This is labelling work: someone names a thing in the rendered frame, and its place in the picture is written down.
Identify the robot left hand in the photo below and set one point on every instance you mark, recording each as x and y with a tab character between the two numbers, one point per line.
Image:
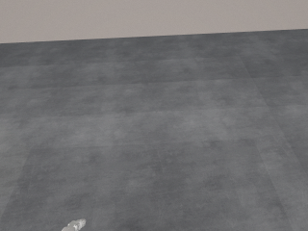
75	225

